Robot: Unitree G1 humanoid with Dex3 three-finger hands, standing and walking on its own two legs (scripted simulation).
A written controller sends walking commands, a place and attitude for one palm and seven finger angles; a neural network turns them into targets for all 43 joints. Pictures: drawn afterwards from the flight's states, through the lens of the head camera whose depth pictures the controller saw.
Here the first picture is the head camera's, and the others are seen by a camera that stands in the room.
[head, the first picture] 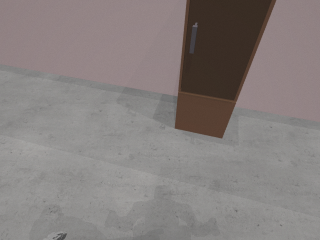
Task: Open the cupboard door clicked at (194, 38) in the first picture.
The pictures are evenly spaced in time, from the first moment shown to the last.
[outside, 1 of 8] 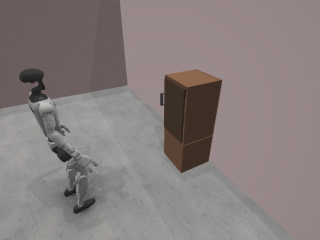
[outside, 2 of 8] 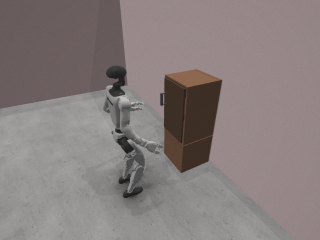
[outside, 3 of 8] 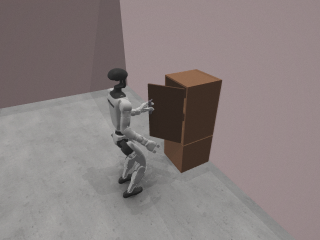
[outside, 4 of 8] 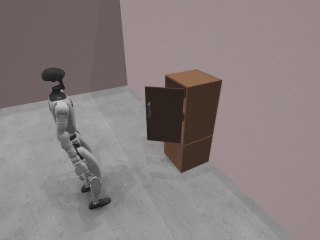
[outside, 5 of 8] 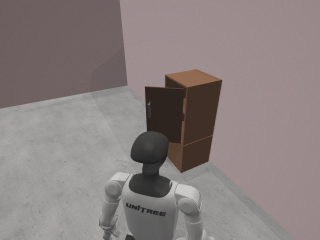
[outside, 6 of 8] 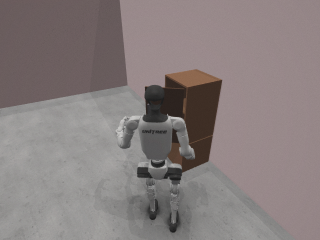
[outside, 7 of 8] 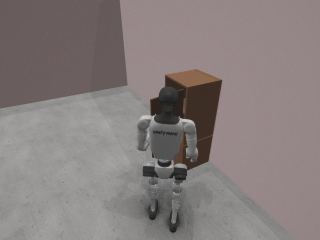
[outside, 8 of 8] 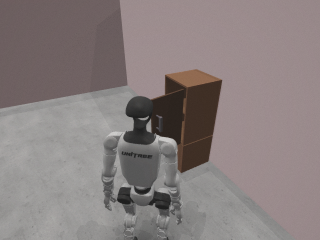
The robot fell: no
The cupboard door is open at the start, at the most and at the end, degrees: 0 100 100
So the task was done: yes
